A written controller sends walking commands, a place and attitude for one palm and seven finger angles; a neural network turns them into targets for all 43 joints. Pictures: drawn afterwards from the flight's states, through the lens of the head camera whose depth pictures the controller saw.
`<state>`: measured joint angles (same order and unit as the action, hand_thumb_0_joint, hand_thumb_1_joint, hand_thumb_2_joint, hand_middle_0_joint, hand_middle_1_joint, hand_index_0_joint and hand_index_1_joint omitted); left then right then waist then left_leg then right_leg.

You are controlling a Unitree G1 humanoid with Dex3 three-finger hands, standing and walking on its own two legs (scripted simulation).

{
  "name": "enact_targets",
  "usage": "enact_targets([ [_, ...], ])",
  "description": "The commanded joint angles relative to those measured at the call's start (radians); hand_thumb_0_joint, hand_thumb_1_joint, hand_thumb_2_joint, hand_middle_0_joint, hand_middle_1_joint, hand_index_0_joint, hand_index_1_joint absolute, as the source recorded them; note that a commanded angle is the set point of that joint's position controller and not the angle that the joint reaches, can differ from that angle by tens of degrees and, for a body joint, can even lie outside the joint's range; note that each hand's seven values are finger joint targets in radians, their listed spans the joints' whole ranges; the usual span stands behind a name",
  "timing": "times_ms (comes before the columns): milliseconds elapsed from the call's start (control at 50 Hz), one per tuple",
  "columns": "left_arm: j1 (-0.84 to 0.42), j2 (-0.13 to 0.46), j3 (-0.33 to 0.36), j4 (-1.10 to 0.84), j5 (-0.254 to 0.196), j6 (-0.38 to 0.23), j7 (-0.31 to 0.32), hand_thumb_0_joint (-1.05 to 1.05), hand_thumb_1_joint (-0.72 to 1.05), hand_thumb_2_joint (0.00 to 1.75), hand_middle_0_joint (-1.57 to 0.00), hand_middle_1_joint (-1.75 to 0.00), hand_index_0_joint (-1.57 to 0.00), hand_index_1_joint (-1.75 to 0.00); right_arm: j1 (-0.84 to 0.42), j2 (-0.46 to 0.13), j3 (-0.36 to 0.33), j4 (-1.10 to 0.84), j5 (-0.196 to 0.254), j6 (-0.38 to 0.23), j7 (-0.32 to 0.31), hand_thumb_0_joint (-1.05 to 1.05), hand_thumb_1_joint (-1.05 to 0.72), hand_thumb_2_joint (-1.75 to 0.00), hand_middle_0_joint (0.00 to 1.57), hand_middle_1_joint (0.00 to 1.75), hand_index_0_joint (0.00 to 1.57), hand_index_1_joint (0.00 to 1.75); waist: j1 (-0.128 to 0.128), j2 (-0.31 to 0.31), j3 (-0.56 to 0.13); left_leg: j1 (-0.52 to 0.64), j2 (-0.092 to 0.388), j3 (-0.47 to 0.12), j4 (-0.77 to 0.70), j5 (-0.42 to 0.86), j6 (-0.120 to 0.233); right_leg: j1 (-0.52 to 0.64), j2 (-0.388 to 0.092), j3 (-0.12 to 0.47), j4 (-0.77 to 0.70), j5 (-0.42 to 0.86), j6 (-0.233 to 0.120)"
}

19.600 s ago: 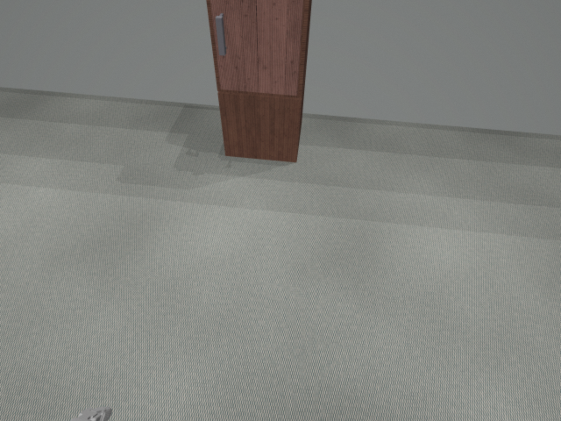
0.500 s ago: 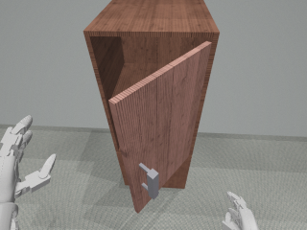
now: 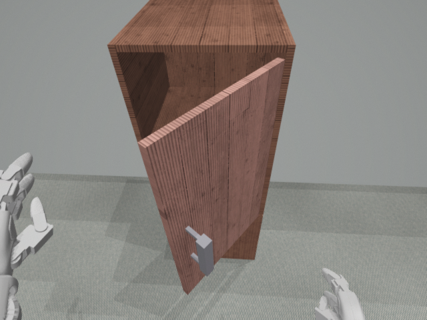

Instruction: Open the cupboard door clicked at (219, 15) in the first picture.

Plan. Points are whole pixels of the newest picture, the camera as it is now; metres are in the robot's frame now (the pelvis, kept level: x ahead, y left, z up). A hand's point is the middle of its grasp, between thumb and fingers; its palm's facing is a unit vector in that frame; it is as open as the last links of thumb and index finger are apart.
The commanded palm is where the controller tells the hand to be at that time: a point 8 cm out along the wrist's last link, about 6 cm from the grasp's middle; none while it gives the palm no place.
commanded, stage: step back with the hand held close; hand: left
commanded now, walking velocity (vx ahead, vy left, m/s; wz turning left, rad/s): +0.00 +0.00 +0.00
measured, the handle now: (198, 250) +0.29 +0.08 -0.09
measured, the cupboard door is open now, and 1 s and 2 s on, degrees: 52 52 52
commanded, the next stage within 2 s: stop stepping back and stand still in 1.24 s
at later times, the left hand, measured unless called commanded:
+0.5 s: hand (39, 238) +0.17 +0.27 +0.15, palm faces +0.32 -0.78 -0.53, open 7.4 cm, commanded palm +0.11 +0.31 +0.17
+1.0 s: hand out of the picture +0.05 +0.29 +0.16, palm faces +0.49 -0.74 -0.46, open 7.4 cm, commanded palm -0.01 +0.33 +0.17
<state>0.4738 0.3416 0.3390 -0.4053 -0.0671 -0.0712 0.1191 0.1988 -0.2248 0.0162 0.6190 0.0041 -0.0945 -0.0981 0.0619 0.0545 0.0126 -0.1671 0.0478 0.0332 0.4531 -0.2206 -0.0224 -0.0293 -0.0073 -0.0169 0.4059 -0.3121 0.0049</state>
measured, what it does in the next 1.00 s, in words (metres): shifts its weight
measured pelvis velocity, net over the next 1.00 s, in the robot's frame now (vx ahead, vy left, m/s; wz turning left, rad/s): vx -0.13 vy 0.02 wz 0.07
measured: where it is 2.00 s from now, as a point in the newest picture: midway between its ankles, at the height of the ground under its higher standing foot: outside the picture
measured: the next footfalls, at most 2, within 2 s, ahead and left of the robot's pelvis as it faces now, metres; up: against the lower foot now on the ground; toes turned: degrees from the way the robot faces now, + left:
right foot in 1.30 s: -0.24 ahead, -0.10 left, +0.00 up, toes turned -2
left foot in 1.42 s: -0.10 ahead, +0.10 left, +0.00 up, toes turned -1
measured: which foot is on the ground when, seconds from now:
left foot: down 0.00-1.00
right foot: down 0.00-1.00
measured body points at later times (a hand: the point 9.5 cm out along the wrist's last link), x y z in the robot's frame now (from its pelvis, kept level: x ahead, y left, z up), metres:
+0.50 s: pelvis -0.04 +0.02 +0.00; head -0.01 +0.01 +0.45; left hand +0.15 +0.31 +0.18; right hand +0.13 -0.23 -0.09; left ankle +0.02 +0.13 -0.74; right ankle -0.05 -0.12 -0.74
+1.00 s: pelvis -0.13 +0.02 -0.02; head -0.11 +0.03 +0.43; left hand +0.01 +0.33 +0.18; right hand +0.06 -0.21 -0.10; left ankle -0.03 +0.12 -0.74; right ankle -0.05 -0.11 -0.74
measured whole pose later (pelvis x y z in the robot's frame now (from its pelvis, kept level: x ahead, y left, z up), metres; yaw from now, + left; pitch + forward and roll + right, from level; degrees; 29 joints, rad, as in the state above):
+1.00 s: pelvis -0.13 +0.02 -0.02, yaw +4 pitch -1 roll -2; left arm 0.57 0.39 0.42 -0.57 -0.03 -0.23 0.16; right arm 0.19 -0.22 -0.01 0.62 -0.01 -0.06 -0.07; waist 0.03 0.02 0.05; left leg -0.44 0.00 0.01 0.64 -0.28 0.00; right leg -0.35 0.02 0.03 0.57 -0.20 0.03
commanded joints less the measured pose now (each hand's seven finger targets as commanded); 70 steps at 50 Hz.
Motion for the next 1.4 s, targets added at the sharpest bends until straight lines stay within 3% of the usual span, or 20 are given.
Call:
enact_targets([
  [0, -0.093, 0.173, 0.109, -0.186, -0.001, -0.062, 0.015, 0.0, 0.9, 0.9, -0.2, -0.3, -0.2, -0.3, -0.146, -0.099, -0.039, -0.168, -0.006, -0.059, -0.009, 0.0, -0.9, -0.9, 0.2, 0.3, 0.2, 0.3, 0.002, -0.011, -0.051, 0.143, -0.03, 0.032, -0.045, 0.184, 0.047, -0.147, 0.012, -0.023, -0.09, 0.279, 0.003],
  [40, -0.158, 0.204, 0.124, -0.252, 0.002, -0.072, 0.018, 0.0, 0.9, 0.9, -0.2, -0.3, -0.2, -0.3, -0.15, -0.1, -0.039, -0.169, -0.007, -0.064, -0.01, 0.0, -0.9, -0.9, 0.2, 0.3, 0.2, 0.3, 0.004, 0.023, -0.085, 0.161, -0.033, 0.032, -0.044, 0.191, 0.048, -0.137, 0.01, -0.019, -0.089, 0.289, 0.002],
  [60, -0.225, 0.305, 0.225, -0.276, 0.01, -0.11, 0.021, 0.0, 0.9, 0.9, -0.2, -0.3, -0.2, -0.3, -0.127, -0.118, -0.037, -0.184, -0.007, -0.036, -0.007, 0.0, -0.9, -0.9, 0.2, 0.3, 0.2, 0.3, -0.049, -0.03, 0.007, 0.096, -0.016, 0.03, 0.007, 0.166, 0.057, -0.238, -0.033, 0.025, -0.137, 0.351, 0.007],
  [160, 0.006, 0.203, 0.154, -0.185, 0.011, -0.13, 0.002, 0.0, 0.9, 0.9, -0.2, -0.3, -0.2, -0.3, -0.127, -0.119, -0.056, -0.19, -0.009, 0.027, 0.0, 0.0, -0.9, -0.9, 0.2, 0.3, 0.2, 0.3, -0.057, -0.005, -0.087, 0.1, -0.001, 0.018, 0.001, 0.288, 0.051, -0.193, -0.04, 0.005, -0.079, 0.428, 0.011],
  [380, 0.088, 0.276, 0.229, -0.279, 0.002, -0.13, 0.03, 0.0, 0.9, 0.9, -0.2, -0.3, -0.2, -0.3, -0.133, -0.118, -0.073, -0.243, 0.004, 0.086, -0.006, 0.0, -0.9, -0.9, 0.2, 0.3, 0.2, 0.3, -0.054, 0.001, -0.188, 0.059, 0.023, 0.023, -0.006, 0.396, 0.041, -0.15, -0.017, -0.002, 0.004, 0.469, 0.023],
  [560, 0.111, 0.263, 0.225, -0.296, 0.004, -0.163, 0.048, 0.0, 0.9, 0.9, -0.2, -0.3, -0.2, -0.3, -0.115, -0.123, -0.074, -0.241, 0.006, 0.061, -0.004, 0.0, -0.9, -0.9, 0.2, 0.3, 0.2, 0.3, -0.067, 0.018, -0.103, -0.118, 0.028, -0.013, -0.074, -0.006, 0.045, -0.182, 0.003, 0.016, -0.01, 0.192, 0.019],
  [740, 0.073, 0.243, 0.245, -0.331, 0.033, -0.206, 0.049, 0.0, 0.9, 0.9, -0.2, -0.3, -0.2, -0.3, -0.109, -0.14, -0.078, -0.235, 0.001, -0.009, 0.0, 0.0, -0.9, -0.9, 0.2, 0.3, 0.2, 0.3, -0.054, 0.168, -0.082, -0.486, 0.113, -0.144, -0.226, -0.469, 0.099, 0.009, 0.086, -0.007, 0.203, 0.005, 0.019],
  [820, 0.107, 0.259, 0.261, -0.341, 0.026, -0.217, 0.045, 0.0, 0.9, 0.9, -0.2, -0.3, -0.2, -0.3, -0.091, -0.121, -0.081, -0.223, -0.004, -0.034, 0.007, 0.0, -0.9, -0.9, 0.2, 0.3, 0.2, 0.3, -0.059, 0.046, -0.089, -0.401, 0.042, -0.078, -0.069, -0.393, 0.071, -0.137, 0.043, 0.095, 0.082, -0.071, -0.015],
  [880, 0.061, 0.258, 0.227, -0.341, 0.02, -0.213, 0.062, 0.0, 0.9, 0.9, -0.2, -0.3, -0.2, -0.3, -0.044, -0.107, -0.087, -0.153, -0.014, -0.021, 0.018, 0.0, -0.9, -0.9, 0.2, 0.3, 0.2, 0.3, -0.082, -0.165, -0.087, -0.063, -0.072, 0.017, 0.339, -0.152, -0.005, -0.561, -0.176, 0.317, -0.17, -0.154, -0.117],
  [920, -0.017, 0.252, 0.191, -0.343, 0.03, -0.199, 0.073, 0.0, 0.9, 0.9, -0.2, -0.3, -0.2, -0.3, -0.052, -0.09, -0.078, -0.131, -0.018, -0.013, 0.018, 0.0, -0.9, -0.9, 0.2, 0.3, 0.2, 0.3, -0.096, -0.206, -0.076, -0.01, -0.068, 0.006, 0.299, -0.102, 0.001, -0.569, -0.176, 0.242, -0.135, -0.018, -0.097],
  [940, -0.043, 0.262, 0.193, -0.332, 0.028, -0.196, 0.074, 0.0, 0.9, 0.9, -0.2, -0.3, -0.2, -0.3, -0.069, -0.091, -0.073, -0.133, -0.014, -0.013, 0.011, 0.0, -0.9, -0.9, 0.2, 0.3, 0.2, 0.3, -0.096, -0.175, -0.048, -0.013, -0.056, -0.01, 0.168, -0.1, 0.01, -0.553, -0.124, 0.191, -0.091, -0.003, -0.059],
  [980, -0.079, 0.262, 0.194, -0.328, 0.03, -0.203, 0.069, 0.0, 0.9, 0.9, -0.2, -0.3, -0.2, -0.3, -0.119, -0.13, -0.074, -0.158, -0.009, -0.021, -0.009, 0.0, -0.9, -0.9, 0.2, 0.3, 0.2, 0.3, -0.077, 0.059, 0.018, -0.19, 0.079, -0.167, -0.117, -0.129, 0.064, -0.419, 0.03, 0.08, 0.076, 0.01, 0.017],
  [1020, -0.052, 0.257, 0.245, -0.315, 0.046, -0.224, 0.061, 0.0, 0.9, 0.9, -0.2, -0.3, -0.2, -0.3, -0.122, -0.137, -0.082, -0.163, -0.013, -0.042, -0.008, 0.0, -0.9, -0.9, 0.2, 0.3, 0.2, 0.3, -0.064, 0.276, -0.102, -0.55, 0.286, -0.388, -0.391, -0.63, 0.163, -0.024, 0.14, 0.018, 0.527, -0.058, 0.033],
  [1080, -0.004, 0.254, 0.252, -0.326, 0.029, -0.223, 0.052, 0.0, 0.9, 0.9, -0.2, -0.3, -0.2, -0.3, -0.126, -0.113, -0.101, -0.158, -0.02, -0.06, 0.026, 0.0, -0.9, -0.9, 0.2, 0.3, 0.2, 0.3, -0.051, 0.121, -0.144, -0.399, 0.287, -0.316, -0.265, -0.346, 0.2, -0.184, 0.113, 0.059, 0.716, -0.145, 0.009],
  [1200, 0.043, 0.228, 0.183, -0.384, -0.014, -0.208, 0.053, 0.0, 0.9, 0.9, -0.2, -0.3, -0.2, -0.3, -0.103, -0.095, -0.073, -0.114, -0.032, -0.071, 0.055, 0.0, -0.9, -0.9, 0.2, 0.3, 0.2, 0.3, -0.059, 0.213, -0.159, -0.154, 0.193, -0.156, -0.249, -0.152, 0.071, -0.182, 0.077, -0.03, 0.119, -0.206, -0.035],
  [1220, 0.034, 0.249, 0.195, -0.38, -0.013, -0.218, 0.047, 0.0, 0.9, 0.9, -0.2, -0.3, -0.2, -0.3, -0.094, -0.091, -0.072, -0.107, -0.034, -0.064, 0.054, 0.0, -0.9, -0.9, 0.2, 0.3, 0.2, 0.3, -0.061, 0.15, -0.158, -0.101, 0.169, -0.121, -0.172, -0.076, 0.04, -0.199, 0.037, 0.007, -0.053, -0.129, -0.05],
  [1260, -0.012, 0.315, 0.227, -0.36, -0.004, -0.231, 0.05, 0.0, 0.9, 0.9, -0.2, -0.3, -0.2, -0.3, -0.093, -0.072, -0.064, -0.103, -0.033, -0.03, 0.048, 0.0, -0.9, -0.9, 0.2, 0.3, 0.2, 0.3, -0.075, -0.118, -0.142, -0.025, 0.049, -0.018, 0.174, -0.024, -0.023, -0.384, -0.208, 0.317, -0.205, 0.075, -0.139],
  [1280, -0.039, 0.354, 0.255, -0.36, 0.009, -0.247, 0.064, 0.0, 0.9, 0.9, -0.2, -0.3, -0.2, -0.3, -0.096, -0.069, -0.056, -0.088, -0.043, -0.033, 0.04, 0.0, -0.9, -0.9, 0.2, 0.3, 0.2, 0.3, -0.071, -0.105, -0.152, -0.034, 0.014, -0.002, 0.305, -0.08, -0.033, -0.424, -0.304, 0.333, -0.195, 0.335, -0.158],
  [1320, -0.026, 0.323, 0.216, -0.318, 0.022, -0.212, 0.054, 0.0, 0.9, 0.9, -0.2, -0.3, -0.2, -0.3, -0.134, -0.08, -0.066, -0.133, -0.015, -0.036, 0.027, 0.0, -0.9, -0.9, 0.2, 0.3, 0.2, 0.3, -0.066, -0.265, -0.136, -0.207, -0.042, -0.028, 0.368, -0.118, -0.012, -0.242, -0.227, 0.2, -0.018, 0.789, -0.097],
  [1380, 0.055, 0.31, 0.248, -0.285, -0.003, -0.166, 0.052, 0.0, 0.9, 0.9, -0.2, -0.3, -0.2, -0.3, -0.103, -0.092, -0.051, -0.145, 0.0, -0.01, -0.001, 0.0, -0.9, -0.9, 0.2, 0.3, 0.2, 0.3, -0.081, -0.057, -0.182, -0.017, -0.025, -0.005, 0.04, 0.359, 0.023, -0.175, -0.075, 0.036, 0.149, 0.7, -0.004],
])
